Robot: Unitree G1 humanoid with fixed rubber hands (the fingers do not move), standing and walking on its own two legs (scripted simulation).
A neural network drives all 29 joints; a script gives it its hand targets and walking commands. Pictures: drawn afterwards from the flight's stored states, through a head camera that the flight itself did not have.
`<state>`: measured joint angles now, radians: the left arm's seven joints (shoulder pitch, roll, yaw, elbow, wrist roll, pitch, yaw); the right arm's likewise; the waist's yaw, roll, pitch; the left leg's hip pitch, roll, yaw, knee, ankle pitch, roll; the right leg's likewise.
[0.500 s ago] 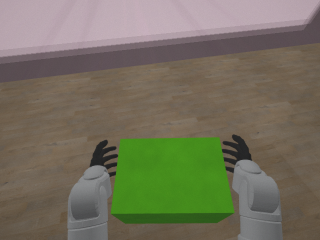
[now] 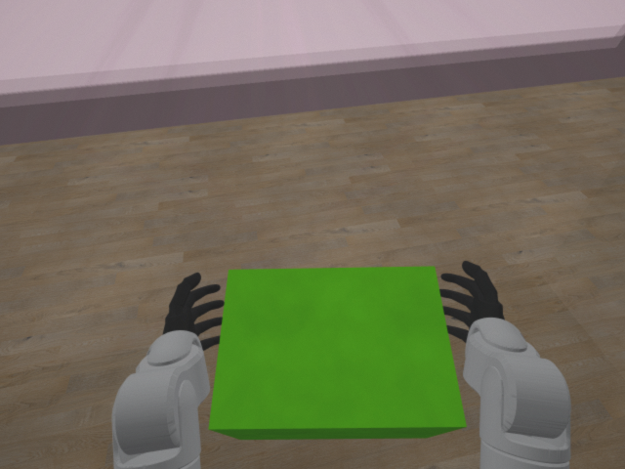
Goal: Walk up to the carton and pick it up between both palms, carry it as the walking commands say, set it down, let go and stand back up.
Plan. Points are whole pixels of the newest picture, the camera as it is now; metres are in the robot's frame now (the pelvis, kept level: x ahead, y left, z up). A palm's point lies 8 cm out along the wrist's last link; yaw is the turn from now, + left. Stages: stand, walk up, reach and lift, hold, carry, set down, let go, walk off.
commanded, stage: carry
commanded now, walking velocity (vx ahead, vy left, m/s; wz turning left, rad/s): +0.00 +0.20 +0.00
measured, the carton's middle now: (332, 357) +0.26 +0.00 +0.01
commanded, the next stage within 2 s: none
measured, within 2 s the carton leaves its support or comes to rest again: neither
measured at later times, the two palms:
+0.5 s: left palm (164, 353) +0.23 +0.18 +0.10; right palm (469, 341) +0.24 -0.15 +0.10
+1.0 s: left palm (162, 357) +0.22 +0.18 +0.10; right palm (470, 345) +0.23 -0.15 +0.10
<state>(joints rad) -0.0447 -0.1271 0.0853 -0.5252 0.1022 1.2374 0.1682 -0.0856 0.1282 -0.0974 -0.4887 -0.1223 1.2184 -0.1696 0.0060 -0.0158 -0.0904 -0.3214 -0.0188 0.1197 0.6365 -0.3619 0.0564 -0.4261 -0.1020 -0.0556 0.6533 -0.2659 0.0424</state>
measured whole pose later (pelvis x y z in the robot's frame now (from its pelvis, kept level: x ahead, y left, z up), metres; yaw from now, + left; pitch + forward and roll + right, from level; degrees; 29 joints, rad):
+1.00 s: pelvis -0.02 +0.02 -0.01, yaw +0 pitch +1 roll +0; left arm -0.08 -0.13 0.09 -0.52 0.11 1.26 0.16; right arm -0.10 0.13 -0.10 -0.50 -0.13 1.23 -0.17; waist 0.02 0.00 -0.06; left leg -0.35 -0.02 0.14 0.69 -0.36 0.08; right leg -0.44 -0.14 -0.08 0.67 -0.24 0.06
